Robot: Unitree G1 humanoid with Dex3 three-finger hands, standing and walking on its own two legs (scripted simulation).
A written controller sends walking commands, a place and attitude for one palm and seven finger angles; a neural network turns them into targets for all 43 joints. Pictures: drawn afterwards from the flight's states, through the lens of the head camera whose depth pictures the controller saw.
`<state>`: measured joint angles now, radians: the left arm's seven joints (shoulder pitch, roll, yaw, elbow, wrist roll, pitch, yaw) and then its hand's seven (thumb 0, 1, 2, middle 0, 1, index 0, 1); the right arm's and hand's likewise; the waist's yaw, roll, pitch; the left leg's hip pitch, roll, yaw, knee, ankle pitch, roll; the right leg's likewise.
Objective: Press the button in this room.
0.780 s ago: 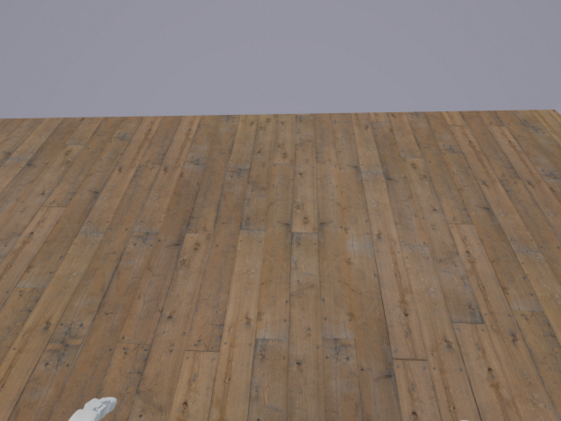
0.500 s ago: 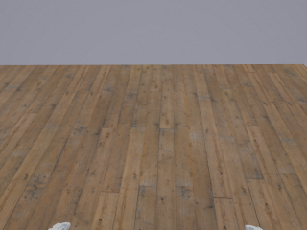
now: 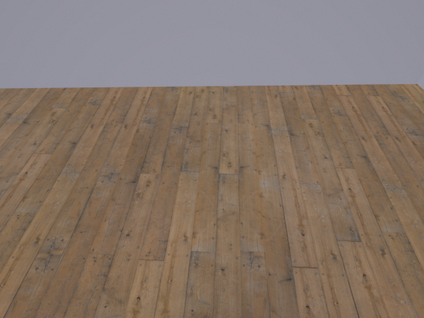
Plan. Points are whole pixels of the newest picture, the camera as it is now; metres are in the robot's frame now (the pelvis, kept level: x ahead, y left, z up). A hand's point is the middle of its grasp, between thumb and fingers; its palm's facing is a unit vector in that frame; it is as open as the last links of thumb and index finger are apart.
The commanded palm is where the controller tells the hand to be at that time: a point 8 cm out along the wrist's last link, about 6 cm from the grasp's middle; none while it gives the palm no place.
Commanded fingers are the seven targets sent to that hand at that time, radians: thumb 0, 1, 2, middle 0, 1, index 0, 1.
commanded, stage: stand and wait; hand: left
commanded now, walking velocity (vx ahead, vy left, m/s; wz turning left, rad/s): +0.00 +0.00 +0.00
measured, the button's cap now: out of the picture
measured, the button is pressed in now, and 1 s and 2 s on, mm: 0 0 0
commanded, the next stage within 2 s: turn or walk to find it in 0.12 s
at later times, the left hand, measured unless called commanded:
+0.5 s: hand out of the picture +0.04 +0.22 -0.19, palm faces +0.07 -0.97 -0.25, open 7.4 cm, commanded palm none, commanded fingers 0.00 0.90 0.90 -0.20 -0.30 -0.20 -0.30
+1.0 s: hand out of the picture -0.04 +0.19 -0.15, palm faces +0.32 -0.89 -0.31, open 7.4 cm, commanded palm none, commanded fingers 0.00 0.90 0.90 -0.20 -0.30 -0.20 -0.30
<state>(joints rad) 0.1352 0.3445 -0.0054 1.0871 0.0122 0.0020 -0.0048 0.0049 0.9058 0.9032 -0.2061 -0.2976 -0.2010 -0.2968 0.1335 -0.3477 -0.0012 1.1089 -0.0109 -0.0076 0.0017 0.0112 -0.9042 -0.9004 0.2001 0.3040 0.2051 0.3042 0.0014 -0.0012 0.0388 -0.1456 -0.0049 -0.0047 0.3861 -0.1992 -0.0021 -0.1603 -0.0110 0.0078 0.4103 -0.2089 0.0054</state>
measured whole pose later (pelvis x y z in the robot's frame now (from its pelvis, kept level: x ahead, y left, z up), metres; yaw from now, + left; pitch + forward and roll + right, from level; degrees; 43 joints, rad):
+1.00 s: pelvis -0.05 -0.04 -0.01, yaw +18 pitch -1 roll +2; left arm 0.22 0.20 0.04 0.92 0.02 0.04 0.03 0.00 0.91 0.90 -0.20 -0.30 -0.20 -0.30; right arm 0.26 -0.26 -0.10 0.97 -0.02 0.08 0.01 0.01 -0.91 -0.90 0.20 0.30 0.20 0.30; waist -0.02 0.04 0.03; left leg -0.54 -0.09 -0.10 1.02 -0.36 -0.03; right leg -0.18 -0.03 -0.04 0.52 -0.32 -0.02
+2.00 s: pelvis -0.10 -0.05 +0.00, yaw +44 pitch -2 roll +2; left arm 0.21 0.17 0.03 0.91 0.02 0.03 0.03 0.00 0.91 0.90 -0.21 -0.30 -0.20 -0.30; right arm 0.27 -0.25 -0.09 0.99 -0.03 0.08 0.02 0.01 -0.91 -0.90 0.20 0.30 0.20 0.30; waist -0.03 0.03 0.05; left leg -0.49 0.00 -0.03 1.17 -0.34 -0.04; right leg -0.22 -0.08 -0.15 0.50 -0.25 -0.02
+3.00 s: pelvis -0.14 -0.09 +0.00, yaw +69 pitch -2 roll +2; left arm 0.21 0.15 0.03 0.92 0.02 0.02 0.03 0.00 0.91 0.90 -0.21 -0.30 -0.20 -0.30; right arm 0.27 -0.26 -0.10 1.00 -0.02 0.08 0.02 0.01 -0.91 -0.90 0.20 0.30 0.20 0.30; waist -0.03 0.04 0.05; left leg -0.49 0.00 -0.05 1.16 -0.33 -0.05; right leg -0.18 -0.06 -0.14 0.48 -0.27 -0.03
